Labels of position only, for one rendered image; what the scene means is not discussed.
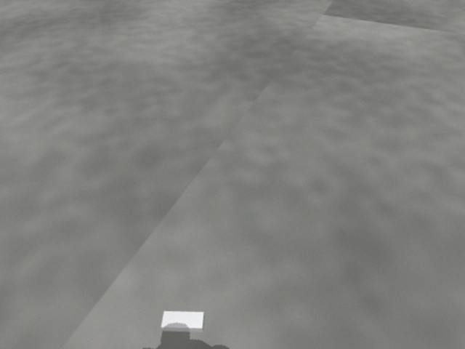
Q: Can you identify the carton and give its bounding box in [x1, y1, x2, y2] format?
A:
[161, 311, 205, 332]

